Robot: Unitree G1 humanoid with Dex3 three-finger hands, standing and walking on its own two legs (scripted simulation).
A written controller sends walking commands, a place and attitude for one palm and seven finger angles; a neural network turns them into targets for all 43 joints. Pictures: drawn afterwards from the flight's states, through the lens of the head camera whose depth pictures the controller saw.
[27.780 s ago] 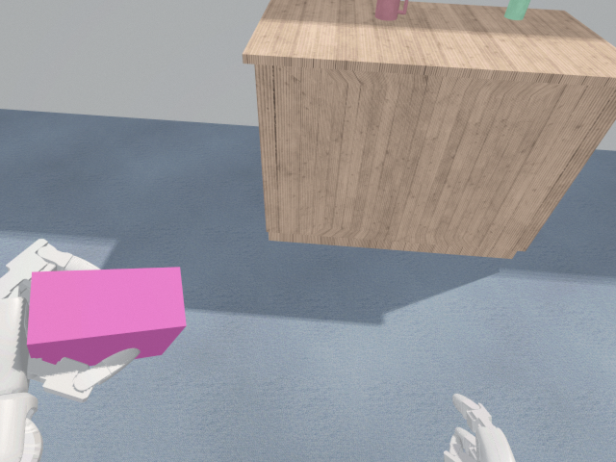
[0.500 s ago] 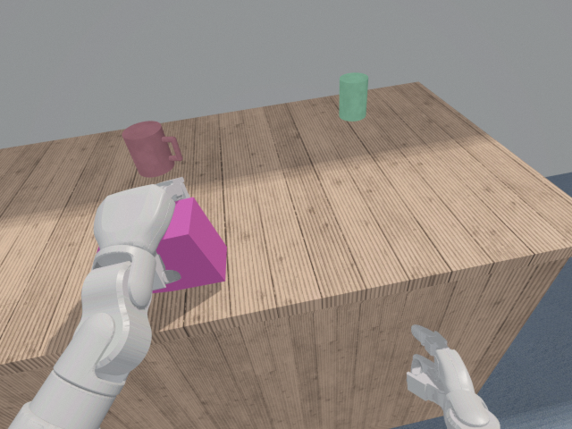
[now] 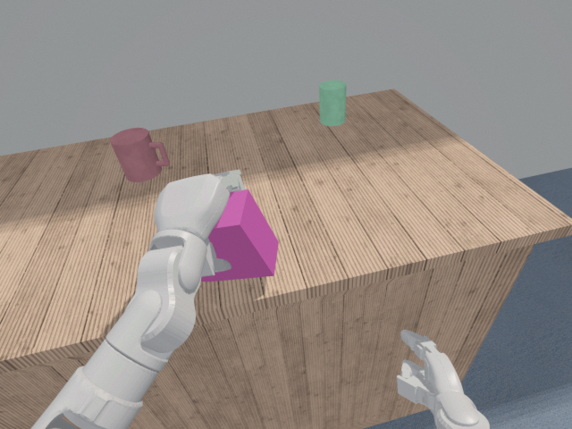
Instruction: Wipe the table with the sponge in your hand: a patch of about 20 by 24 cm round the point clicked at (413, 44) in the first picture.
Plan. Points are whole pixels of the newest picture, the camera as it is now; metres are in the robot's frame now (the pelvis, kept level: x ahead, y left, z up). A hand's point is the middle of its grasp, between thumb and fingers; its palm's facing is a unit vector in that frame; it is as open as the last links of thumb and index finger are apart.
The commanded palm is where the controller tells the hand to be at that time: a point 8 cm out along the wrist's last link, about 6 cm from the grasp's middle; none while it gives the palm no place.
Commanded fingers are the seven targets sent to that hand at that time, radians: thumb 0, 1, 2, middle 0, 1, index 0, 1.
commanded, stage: wipe forward along the third lane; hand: left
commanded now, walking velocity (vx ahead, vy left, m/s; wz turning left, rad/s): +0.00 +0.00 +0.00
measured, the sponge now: (228, 247) +0.32 +0.14 +0.13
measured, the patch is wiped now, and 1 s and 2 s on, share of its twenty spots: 0.85 0.95 0.95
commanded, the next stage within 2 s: wipe back along the third lane in 1.72 s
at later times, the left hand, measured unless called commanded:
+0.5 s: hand (221, 206) +0.37 +0.16 +0.17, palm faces +0.11 -0.09 -0.99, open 10.3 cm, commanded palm +0.34 +0.17 +0.21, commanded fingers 0.00 0.10 1.30 -1.20 -1.60 -1.20 -1.60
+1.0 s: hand (215, 192) +0.41 +0.18 +0.16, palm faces +0.02 -0.04 -1.00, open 10.3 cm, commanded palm +0.39 +0.20 +0.19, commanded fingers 0.00 0.10 1.30 -1.20 -1.60 -1.20 -1.60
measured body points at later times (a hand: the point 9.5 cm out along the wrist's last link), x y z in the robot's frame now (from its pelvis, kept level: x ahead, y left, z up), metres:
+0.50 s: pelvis +0.00 -0.01 +0.00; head -0.04 -0.07 +0.45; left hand +0.36 +0.16 +0.22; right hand +0.22 -0.23 -0.09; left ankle +0.06 +0.16 -0.73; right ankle +0.00 -0.11 -0.73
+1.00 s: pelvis +0.02 -0.02 +0.00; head -0.02 -0.06 +0.45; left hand +0.40 +0.18 +0.22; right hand +0.22 -0.25 -0.10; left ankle +0.06 +0.16 -0.73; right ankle +0.00 -0.11 -0.73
